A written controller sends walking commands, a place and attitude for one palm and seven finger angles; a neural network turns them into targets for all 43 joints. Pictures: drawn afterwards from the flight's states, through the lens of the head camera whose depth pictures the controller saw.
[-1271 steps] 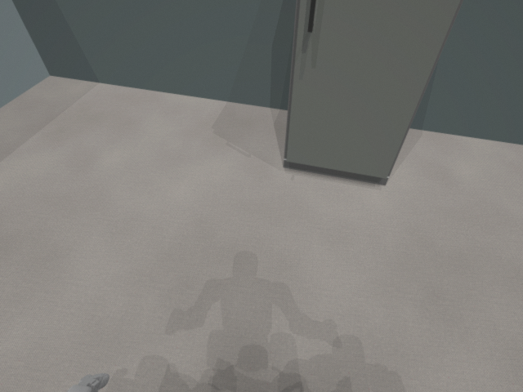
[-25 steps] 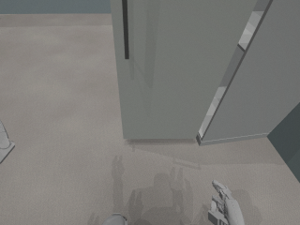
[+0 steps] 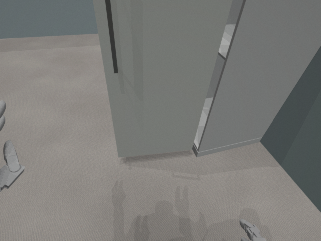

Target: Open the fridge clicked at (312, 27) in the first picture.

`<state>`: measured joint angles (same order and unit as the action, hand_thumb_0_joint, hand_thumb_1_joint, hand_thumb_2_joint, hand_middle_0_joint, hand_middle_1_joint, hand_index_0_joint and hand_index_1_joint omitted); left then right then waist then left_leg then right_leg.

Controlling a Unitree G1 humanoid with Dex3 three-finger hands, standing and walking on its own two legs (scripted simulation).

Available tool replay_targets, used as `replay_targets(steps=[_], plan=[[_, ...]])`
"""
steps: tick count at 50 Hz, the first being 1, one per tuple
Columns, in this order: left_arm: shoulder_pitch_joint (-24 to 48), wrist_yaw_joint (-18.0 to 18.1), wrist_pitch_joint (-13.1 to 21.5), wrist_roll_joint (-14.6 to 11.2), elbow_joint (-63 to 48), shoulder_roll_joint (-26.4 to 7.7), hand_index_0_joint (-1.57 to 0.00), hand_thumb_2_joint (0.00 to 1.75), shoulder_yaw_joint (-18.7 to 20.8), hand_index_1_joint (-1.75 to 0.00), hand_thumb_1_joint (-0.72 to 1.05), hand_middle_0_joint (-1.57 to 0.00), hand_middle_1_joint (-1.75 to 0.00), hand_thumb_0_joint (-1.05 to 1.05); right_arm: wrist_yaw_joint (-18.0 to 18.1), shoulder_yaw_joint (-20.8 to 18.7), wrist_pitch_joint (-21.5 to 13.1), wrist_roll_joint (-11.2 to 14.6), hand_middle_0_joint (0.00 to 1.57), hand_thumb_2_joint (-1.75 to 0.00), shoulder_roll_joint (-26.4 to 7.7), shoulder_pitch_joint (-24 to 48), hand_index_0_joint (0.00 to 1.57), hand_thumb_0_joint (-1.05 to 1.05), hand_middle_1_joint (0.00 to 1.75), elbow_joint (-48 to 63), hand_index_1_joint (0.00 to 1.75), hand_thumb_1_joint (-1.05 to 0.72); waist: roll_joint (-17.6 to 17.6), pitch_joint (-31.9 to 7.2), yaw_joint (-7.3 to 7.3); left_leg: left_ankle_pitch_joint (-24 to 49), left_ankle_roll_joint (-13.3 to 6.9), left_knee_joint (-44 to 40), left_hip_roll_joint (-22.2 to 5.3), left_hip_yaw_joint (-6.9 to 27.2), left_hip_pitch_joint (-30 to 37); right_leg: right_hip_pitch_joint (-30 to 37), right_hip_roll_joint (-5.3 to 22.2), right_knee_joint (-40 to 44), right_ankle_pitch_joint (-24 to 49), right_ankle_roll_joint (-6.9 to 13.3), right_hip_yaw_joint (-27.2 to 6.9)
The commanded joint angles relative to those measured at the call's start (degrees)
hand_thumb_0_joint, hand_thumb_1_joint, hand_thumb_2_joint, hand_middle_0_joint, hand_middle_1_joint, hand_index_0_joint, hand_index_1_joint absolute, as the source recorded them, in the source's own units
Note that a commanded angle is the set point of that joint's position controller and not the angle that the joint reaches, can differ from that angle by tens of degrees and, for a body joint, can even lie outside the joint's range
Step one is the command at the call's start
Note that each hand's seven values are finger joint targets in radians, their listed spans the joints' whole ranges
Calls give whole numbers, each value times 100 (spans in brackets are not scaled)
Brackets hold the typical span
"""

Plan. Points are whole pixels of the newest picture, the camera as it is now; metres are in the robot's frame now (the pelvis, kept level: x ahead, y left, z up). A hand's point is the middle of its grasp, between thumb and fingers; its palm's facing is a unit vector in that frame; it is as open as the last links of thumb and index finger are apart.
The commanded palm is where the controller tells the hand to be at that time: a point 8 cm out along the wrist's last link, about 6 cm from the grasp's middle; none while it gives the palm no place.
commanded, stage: stop stepping back and stand still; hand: left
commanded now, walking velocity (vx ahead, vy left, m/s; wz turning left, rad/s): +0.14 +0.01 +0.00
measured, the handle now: (109, 11) +0.80 +0.21 +0.26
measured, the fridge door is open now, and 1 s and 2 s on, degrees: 82 82 82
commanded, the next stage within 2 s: let the arm hang, fingers relaxed in 0.64 s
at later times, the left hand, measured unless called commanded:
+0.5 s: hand (3, 157) +0.22 +0.29 +0.18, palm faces +0.46 -0.78 -0.43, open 7.4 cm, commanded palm +0.15 +0.32 +0.18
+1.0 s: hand out of the picture +0.09 +0.22 -0.15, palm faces -0.07 -0.97 -0.22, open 7.4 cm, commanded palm none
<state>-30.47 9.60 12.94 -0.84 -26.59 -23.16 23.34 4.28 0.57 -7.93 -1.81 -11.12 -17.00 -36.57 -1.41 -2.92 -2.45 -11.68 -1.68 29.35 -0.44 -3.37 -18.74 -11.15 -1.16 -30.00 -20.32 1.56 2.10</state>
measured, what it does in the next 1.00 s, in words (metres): steps on the spot: left foot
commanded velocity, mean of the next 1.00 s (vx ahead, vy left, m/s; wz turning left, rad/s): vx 0.02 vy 0.02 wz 0.00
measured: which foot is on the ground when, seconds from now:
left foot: down 0.00-0.06, up 0.08-0.28, down 0.30-1.00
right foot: down 0.00-1.00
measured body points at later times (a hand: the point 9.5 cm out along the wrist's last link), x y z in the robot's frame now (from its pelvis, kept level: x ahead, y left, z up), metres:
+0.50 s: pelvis +0.01 +0.02 +0.00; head +0.02 +0.05 +0.45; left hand +0.19 +0.33 +0.20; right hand +0.19 -0.19 -0.07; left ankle +0.05 +0.14 -0.74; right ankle -0.02 -0.11 -0.74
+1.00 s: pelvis -0.01 +0.03 -0.01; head -0.01 +0.04 +0.44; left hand +0.09 +0.27 -0.13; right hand +0.10 -0.24 -0.12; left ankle +0.05 +0.14 -0.74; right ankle -0.02 -0.10 -0.74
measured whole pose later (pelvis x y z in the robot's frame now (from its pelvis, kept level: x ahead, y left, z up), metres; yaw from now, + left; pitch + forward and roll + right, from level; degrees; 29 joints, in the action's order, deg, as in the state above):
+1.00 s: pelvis -0.01 +0.03 -0.01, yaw +1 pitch -1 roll +0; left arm -17.0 -0.3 -3.8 1.9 39.5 -13.1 -1.6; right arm -0.5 0.0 0.6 -1.8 -17.4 -10.6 -47.5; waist -0.3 0.8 -2.0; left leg -12.5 -1.6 34.2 -1.6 -4.8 -20.8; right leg -14.3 2.1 -34.7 -19.5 -1.6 1.1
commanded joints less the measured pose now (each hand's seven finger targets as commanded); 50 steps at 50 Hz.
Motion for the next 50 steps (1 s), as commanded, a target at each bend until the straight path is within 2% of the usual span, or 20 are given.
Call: replay_targets(steps=[1, 3, 4, 6, 9, 12, 13, 16, 17, 19, 26, 30, 36, 37, 38, 41, 44, 46, 48, 50], plan=[[48, 144, 258, -96, -769, -1062, -20, 90, 888, -30, 90, -20, -30, 0, 53, -321, -105, 20, 20, -90, -771, 772, 20, 0, 30, 912, 30, -90, 453, 28, 187, -2276, 64, -410, -320, 498, -776, 62, 462, 909, -1261, 440, -835], [130, 127, 225, -119, -463, -1041, -20, 90, 835, -30, 90, -20, -30, 0, 13, -332, 24, 33, 20, -90, -732, 737, 20, 0, 30, 798, 30, -90, -792, 303, 226, -1183, 150, 1609, -73, 153, -1063, -445, 1624, 1916, -2096, 1013, -2740], [269, 155, 218, -124, -372, -979, -20, 90, 777, -30, 90, -20, -30, 0, -23, -348, 35, 62, 20, -90, -796, 746, 20, 0, 30, 760, 30, -90, -921, 356, 267, -1141, 189, 2370, -11, 220, -1468, -241, 1996, 2036, -1679, 1256, -3162], [649, 128, 274, -110, -157, -846, -20, 90, 525, -30, 90, -20, -30, 0, -58, -276, -9, 115, 20, -90, -760, 655, 20, 0, 30, 713, 30, -90, -740, 317, 202, -1222, 185, 2691, -181, 497, -1875, 205, 1996, 1622, -507, 1140, -2595], [1513, 111, 301, -12, -212, -791, -20, 90, 182, -30, 90, -20, -30, 0, 5, -170, -27, 135, 20, -90, -694, 912, 20, 0, 30, 698, 30, -90, -562, 615, 183, -873, 114, 1517, -274, 178, -751, -614, 1529, 1411, 43, 718, -1467], [1564, 117, 287, 24, -459, -865, -20, 90, 177, -30, 90, -20, -30, 0, 72, -199, -129, 97, 20, -90, -670, 964, 20, 0, 30, 692, 30, -90, -544, 515, 272, -395, 33, 270, 1, -216, 400, -838, 1177, 1188, 261, 475, -1027], [1551, 106, 306, 11, -689, -930, -20, 90, 254, -30, 90, -20, -30, 0, 78, -209, -173, 98, 20, -90, -687, 965, 20, 0, 30, 702, 30, -90, -316, 418, 287, -236, 0, -63, -34, -137, 711, -836, 1026, 977, 506, 348, -900], [1383, 115, 440, -14, -1659, -1153, -20, 90, 553, -30, 90, -20, -30, 0, 82, -295, -253, 159, 20, -90, -849, 1001, 20, 0, 30, 920, 30, -90, 1034, -189, 356, 1216, -292, -488, -988, 949, 1334, -826, 318, -131, 953, -172, -313], [1167, 104, 473, -39, -1630, -1180, -20, 90, 637, -30, 90, -20, -30, 0, 56, -285, -269, 200, 20, -90, -808, 965, 20, 0, 30, 934, 30, -90, 1051, -283, 364, 958, -259, -608, -1046, 907, 1128, -594, 225, -105, 602, -213, -224], [817, 70, 457, -69, -1685, -1238, -20, 90, 854, -30, 90, -20, -30, 0, 41, -225, -298, 124, 20, -90, -742, 909, 20, 0, 30, 923, 30, -90, 1618, -141, 353, 367, -241, -1043, -1029, 1119, 630, -317, 116, -211, 416, -235, -2], [-25, 54, 342, -162, -911, -878, -20, 90, 771, -30, 90, -20, -30, 0, -36, -221, -246, 195, 20, -90, -715, 741, 20, 0, 30, 920, 30, -90, 666, -724, 259, 1496, 71, -332, -718, 315, 782, 263, 274, 355, 2057, -142, -272], [7, 13, 197, -210, -707, -802, -20, 90, 623, -30, 90, -20, -30, 0, -20, -189, -127, 211, 20, -90, -709, 805, 20, 0, 30, 943, 30, -90, 318, -596, 230, 1248, 109, -356, -679, 235, 725, 144, 333, 531, 2101, -152, -350], [597, 41, 174, -164, -1080, -977, -20, 90, 577, -30, 90, -20, -30, 0, 74, -132, -92, 189, 20, -90, -661, 992, 20, 0, 30, 938, 30, -90, 391, -390, 244, 618, 75, -446, -554, 208, 637, 5, 395, 737, 1794, -141, -422], [538, -738, -749, 248, 3266, -120, -20, 90, -1774, -30, 90, -20, -30, 0, -450, -470, -319, 242, 20, -90, -1863, 1351, 20, 0, 30, -186, 30, -90, 357, 106, 83, 1731, 39, 414, -671, 306, 217, -524, 829, 5, 2518, -55, -151], [651, -872, -1207, 214, 3403, -95, -20, 90, -1679, -30, 90, -20, -30, 0, -467, -504, 73, 242, 20, -90, -1627, 965, 20, 0, 30, -165, 30, -90, 465, -283, 136, 1516, 73, 229, -728, 184, 522, -583, 804, 176, 2055, -20, -465], [1015, -951, -1304, 233, 3860, -29, -20, 90, -1788, -30, 90, -20, -30, 0, -445, -385, 385, 165, 20, -90, -1538, 905, 20, 0, 30, -144, 30, -90, 316, -59, 216, 906, -112, -28, -833, 486, 87, -665, 545, -6, 711, -32, -166], [1337, -950, -1305, 259, 4854, -138, -20, 90, -1926, -30, 90, -20, -30, 0, -452, -292, 586, 77, 20, -90, -1461, 967, 20, 0, 30, -261, 30, -90, -648, 231, 221, 375, -104, -154, -698, 648, -27, -685, 595, 264, 332, 51, -376], [1487, -918, -1316, 266, 5515, -152, -20, 90, -2010, -30, 90, -20, -30, 0, -452, -269, 694, 22, 20, -90, -1376, 864, 20, 0, 30, -446, 30, -90, -878, 253, 171, 172, -68, -39, -525, 566, 150, -838, 767, 545, 158, 103, -648], [1585, -895, -1341, 253, 6072, -125, -20, 90, -2102, -30, 90, -20, -30, 0, -449, -247, 776, 3, 20, -90, -1270, 787, 20, 0, 30, -655, 30, -90, -600, 262, 111, 25, -18, -25, -417, 464, 434, -1041, 848, 765, -74, 133, -800], [1589, -882, -1353, 236, 6527, -54, -20, 90, -2170, -30, 90, -20, -30, 0, -440, -218, 805, 10, 20, -90, -1189, 715, 20, 0, 30, -848, 30, -90, 110, 215, 118, -83, -5, -252, -462, 530, 440, -889, 756, 756, -169, 91, -750]])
